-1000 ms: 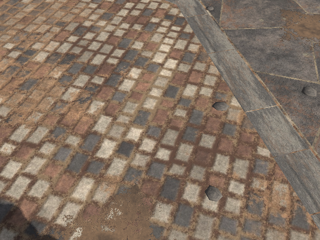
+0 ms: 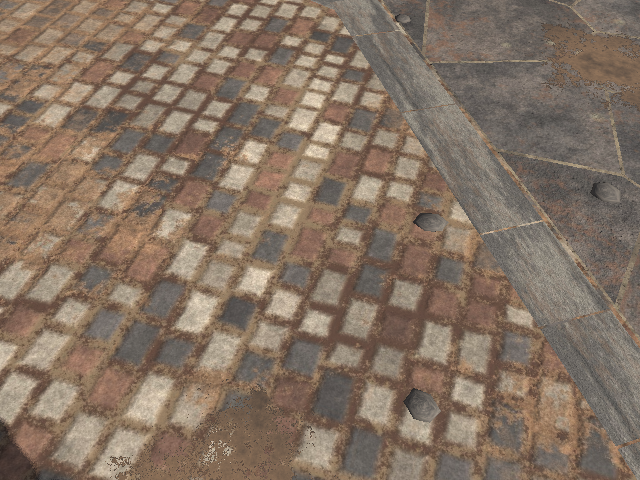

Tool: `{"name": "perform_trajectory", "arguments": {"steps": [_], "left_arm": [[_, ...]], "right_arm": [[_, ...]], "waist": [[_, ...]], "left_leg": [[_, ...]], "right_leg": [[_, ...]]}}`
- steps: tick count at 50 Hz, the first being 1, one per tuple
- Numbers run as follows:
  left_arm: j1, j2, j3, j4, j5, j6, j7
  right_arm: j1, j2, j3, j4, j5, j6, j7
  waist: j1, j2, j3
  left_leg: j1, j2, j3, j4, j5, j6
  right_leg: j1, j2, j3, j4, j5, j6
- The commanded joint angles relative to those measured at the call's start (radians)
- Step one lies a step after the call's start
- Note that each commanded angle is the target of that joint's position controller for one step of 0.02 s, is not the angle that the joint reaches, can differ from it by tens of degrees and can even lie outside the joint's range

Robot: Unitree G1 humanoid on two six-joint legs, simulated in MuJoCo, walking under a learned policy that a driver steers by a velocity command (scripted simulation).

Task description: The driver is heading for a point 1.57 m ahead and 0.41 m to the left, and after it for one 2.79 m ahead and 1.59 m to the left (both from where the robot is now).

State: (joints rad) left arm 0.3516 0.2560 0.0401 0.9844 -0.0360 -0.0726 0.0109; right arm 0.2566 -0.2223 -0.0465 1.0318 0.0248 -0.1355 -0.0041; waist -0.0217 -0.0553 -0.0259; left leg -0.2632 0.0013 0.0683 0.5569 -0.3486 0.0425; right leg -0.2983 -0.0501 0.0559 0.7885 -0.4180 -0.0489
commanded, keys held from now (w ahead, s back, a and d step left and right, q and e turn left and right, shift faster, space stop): w+shift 0.56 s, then w+q+shift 0.44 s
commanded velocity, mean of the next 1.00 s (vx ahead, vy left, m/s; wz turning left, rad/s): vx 0.93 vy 0.00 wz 0.24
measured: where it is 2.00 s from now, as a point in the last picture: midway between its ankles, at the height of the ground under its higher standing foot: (183, 157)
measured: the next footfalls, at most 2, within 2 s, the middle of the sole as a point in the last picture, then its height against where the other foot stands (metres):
right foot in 0.40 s outside the picture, level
left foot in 0.92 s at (281, 304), level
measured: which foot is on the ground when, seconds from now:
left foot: down 0.00-0.40, up 0.42-0.90, down 0.92-1.00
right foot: up 0.00-0.38, down 0.40-0.94, up 0.96-1.00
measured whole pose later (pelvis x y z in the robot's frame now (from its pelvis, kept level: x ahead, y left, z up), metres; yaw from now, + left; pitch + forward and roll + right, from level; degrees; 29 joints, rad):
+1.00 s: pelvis +0.79 +0.01 -0.03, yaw +16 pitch +0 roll -1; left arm 0.31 0.25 0.02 0.86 0.00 -0.12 0.01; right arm 0.19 -0.28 -0.07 0.72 0.02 -0.08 0.05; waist -0.02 0.01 0.05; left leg -0.55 -0.12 0.08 0.71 -0.19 0.18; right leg -0.09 0.01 -0.03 1.26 -0.40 -0.02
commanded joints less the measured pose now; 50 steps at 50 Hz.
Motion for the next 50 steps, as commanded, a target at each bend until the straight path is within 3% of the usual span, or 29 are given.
{"name": "perform_trajectory", "arguments": {"steps": [1,2,4,5,9,14,16,18,19,20,21,22,23,24,25,26,27,29,30,33,38,41,43,45,46,47,48,49,50], "left_arm": [[-0.216,-0.004,-0.024,-0.204,-0.044,-0.072,-0.022],[-0.247,0.018,-0.025,-0.218,-0.026,-0.08,-0.03],[-0.209,0.035,-0.018,-0.206,0.017,-0.075,-0.038],[-0.206,0.036,-0.015,-0.202,0.018,-0.062,-0.046],[-0.352,0.022,-0.022,-0.266,0.017,-0.041,-0.044],[-0.524,0.008,-0.026,-0.342,-0.006,-0.054,-0.073],[-0.55,0.019,-0.02,-0.364,-0.009,-0.058,-0.087],[-0.489,0.065,0.001,-0.373,-0.013,-0.051,-0.085],[-0.364,0.112,0.023,-0.351,-0.021,-0.042,-0.076],[-0.13,0.162,0.051,-0.286,-0.028,-0.029,-0.062],[0.1,0.229,0.072,-0.217,-0.022,-0.014,-0.046],[0.166,0.299,0.084,-0.173,0.015,-0.022,-0.054],[0.184,0.189,0.062,-0.148,0.019,-0.03,-0.053],[0.117,0.131,0.046,-0.136,0.029,-0.037,-0.053],[0.042,0.107,0.04,-0.142,0.036,-0.047,-0.057],[-0.036,0.083,0.033,-0.14,0.052,-0.057,-0.065],[-0.088,0.048,0.023,-0.139,0.067,-0.064,-0.067],[-0.127,0.02,0.014,-0.122,0.046,-0.064,-0.067],[-0.13,0.034,0.016,-0.111,0.036,-0.067,-0.063],[-0.078,0.073,0.024,-0.089,0.043,-0.079,-0.043],[0.038,0.096,0.014,-0.076,0.051,-0.089,-0.012],[0.08,0.131,0.013,-0.071,0.05,-0.066,0.001],[0.081,0.188,0.025,-0.093,0.063,-0.04,0.021],[0.028,0.245,0.043,-0.126,0.077,-0.003,0.043],[-0.043,0.255,0.047,-0.156,0.077,0.006,0.042],[-0.091,0.21,0.037,-0.18,0.069,-0.009,0.032],[0.049,-0.021,-0.025,-0.247,0.049,-0.062,-0.004],[-0.046,0.068,-0.023,-0.302,0.007,-0.121,-0.025],[-0.172,0.115,-0.012,-0.343,-0.017,-0.142,-0.031]], "right_arm": [[0.304,-0.135,-0.014,0.045,-0.018,-0.022,0.016],[0.237,-0.092,0.003,0.019,-0.024,-0.023,0.025],[0.171,-0.078,0.016,-0.008,-0.024,-0.002,0.032],[0.18,-0.048,0.027,-0.006,-0.026,0.006,0.028],[0.232,-0.075,0.03,-0.006,-0.023,0.01,-0.007],[0.305,-0.122,0.02,-0.017,-0.003,0.015,-0.027],[0.323,-0.134,0.014,-0.021,-0.007,0.026,-0.024],[0.329,-0.17,0.002,-0.02,-0.033,0.041,-0.02],[0.321,-0.188,-0.005,-0.018,-0.051,0.054,-0.02],[0.285,-0.2,-0.008,-0.027,-0.061,0.068,-0.022],[0.262,-0.163,0.006,-0.069,-0.064,0.065,-0.023],[0.403,0.06,0.053,-0.094,-0.039,0.029,0.002],[0.315,-0.062,0.027,-0.096,0.017,-0.016,0.007],[0.163,-0.122,0.006,-0.154,0.058,-0.029,0.006],[0.076,-0.114,0.014,-0.181,0.048,-0.036,0.001],[0.05,-0.088,0.012,-0.193,0.029,-0.033,-0.001],[0.091,-0.068,0.012,-0.192,0.021,-0.015,0.003],[0.13,-0.034,0.014,-0.183,0.02,0.028,0.005],[0.114,-0.031,0.017,-0.19,0.023,0.046,0.002],[-0.021,-0.07,0.012,-0.237,0.008,0.061,-0.009],[-0.209,-0.061,0.014,-0.307,0.003,0.035,0.029],[-0.3,-0.059,0.014,-0.361,0.012,0.023,0.066],[-0.297,-0.106,-0.006,-0.391,0.019,0.02,0.087],[-0.078,-0.18,-0.044,-0.367,0.031,0.041,0.088],[0.186,-0.256,-0.079,-0.303,0.024,0.057,0.078],[0.341,-0.298,-0.097,-0.266,0.024,0.08,0.053],[0.271,-0.346,-0.102,-0.284,0.004,0.076,0.048],[0.274,-0.241,-0.078,-0.303,-0.021,0.06,0.043],[0.279,-0.182,-0.066,-0.3,-0.039,0.043,0.042]], "waist": [[-0.087,0.212,0.097],[-0.069,0.13,0.114],[-0.011,0.089,0.11],[-0.003,0.109,0.125],[-0.022,0.107,0.202],[-0.044,0.115,0.232],[-0.032,0.138,0.215],[0.031,0.225,0.119],[0.108,0.278,0.029],[0.231,0.297,-0.093],[0.306,0.206,-0.239],[0.152,-0.231,-0.426],[0.198,-0.235,-0.416],[0.178,-0.182,-0.209],[0.147,-0.002,-0.118],[0.082,0.077,-0.052],[0.016,0.046,-0.04],[-0.039,0.005,0.03],[-0.048,-0.007,0.079],[-0.012,0.021,0.17],[0.068,0.078,0.182],[0.083,0.063,0.197],[0.049,-0.007,0.127],[-0.094,-0.105,-0.001],[-0.217,-0.11,-0.116],[-0.269,0.022,-0.151],[-0.059,0.452,-0.182],[-0.112,0.31,-0.299],[-0.118,0.184,-0.175]], "left_leg": [[0.506,0.443,-0.842,-0.395,-0.515,0.253],[0.466,0.395,-0.709,-0.363,-0.39,0.215],[0.336,0.295,-0.493,-0.391,-0.202,0.164],[0.278,0.254,-0.417,-0.415,-0.144,0.145],[0.138,0.192,-0.223,-0.52,0.11,0.147],[0.244,0.221,-0.092,-0.597,0.284,0.124],[0.344,0.241,-0.057,-0.531,0.492,0.114],[0.446,0.271,-0.047,-0.363,0.993,0.098],[0.472,0.282,-0.039,-0.197,1.226,0.089],[0.37,0.262,-0.01,0.068,1.321,0.068],[0.049,0.219,-0.042,0.413,1.023,0.053],[-0.331,-0.012,-0.149,0.792,0.012,0.015],[-0.407,-0.012,-0.274,0.9,-0.086,0.066],[-0.512,0.031,-0.231,0.95,-0.048,0.084],[-0.484,0.073,-0.218,0.917,0.008,0.09],[-0.429,0.114,-0.21,0.855,0.07,0.092],[-0.362,0.153,-0.223,0.823,0.103,0.09],[-0.347,0.186,-0.209,0.77,0.089,0.071],[-0.377,0.198,-0.206,0.738,0.095,0.057],[-0.504,0.177,-0.224,0.595,0.289,0.025],[-0.465,0.108,-0.086,0.266,0.651,0.041],[-0.458,0.054,-0.007,0.101,0.634,0.071],[-0.381,-0.034,0.092,0.087,0.522,0.091],[-0.171,-0.096,0.127,0.147,0.33,0.128],[0.122,-0.09,0.06,0.141,0.288,0.172],[0.381,-0.029,-0.096,0.104,0.195,0.201],[0.683,0.19,-0.664,-0.018,-0.073,0.424],[0.74,0.246,-0.984,-0.263,-0.384,0.439],[0.635,0.229,-0.939,-0.325,-0.343,0.358]], "right_leg": [[-0.897,-0.015,0.075,0.591,0.047,-0.075],[-0.918,-0.042,0.069,0.615,0.143,-0.083],[-0.796,-0.105,0.043,0.504,0.252,-0.049],[-0.746,-0.114,0.021,0.472,0.284,-0.026],[-0.636,-0.087,-0.063,0.21,0.437,0.037],[-0.47,-0.032,-0.111,-0.136,0.556,0.007],[-0.416,0.003,-0.133,-0.206,0.499,-0.019],[-0.283,0.069,-0.168,-0.194,0.389,-0.053],[-0.144,0.102,-0.179,-0.166,0.325,-0.079],[0.142,0.121,-0.187,-0.161,0.293,-0.107],[0.55,-0.04,0.036,-0.1,0.151,-0.14],[0.838,-0.287,0.644,-0.329,-0.456,-0.288],[0.811,-0.279,0.852,-0.538,-0.528,-0.246],[0.673,-0.269,0.705,-0.549,-0.361,-0.205],[0.489,-0.24,0.556,-0.55,-0.164,-0.19],[0.303,-0.205,0.445,-0.562,-0.05,-0.181],[0.184,-0.173,0.376,-0.573,-0.026,-0.186],[0.049,-0.16,0.261,-0.636,-0.023,-0.19],[-0.001,-0.165,0.209,-0.671,-0.007,-0.18],[-0.011,-0.14,0.035,-0.718,0.194,-0.141],[0.11,-0.103,-0.196,-0.753,0.421,-0.055],[0.294,-0.125,-0.261,-0.709,0.681,-0.005],[0.435,-0.147,-0.286,-0.565,1.206,0.023],[0.475,-0.187,-0.288,-0.229,1.629,0.023],[0.361,-0.187,-0.263,0.057,1.608,0.006],[0.106,-0.081,-0.266,0.448,1.067,0.018],[-0.429,0.137,-0.104,0.866,-0.099,0.074],[-0.56,0.126,0.106,0.874,-0.056,-0.003],[-0.585,0.077,0.115,0.783,0.019,-0.05]]}}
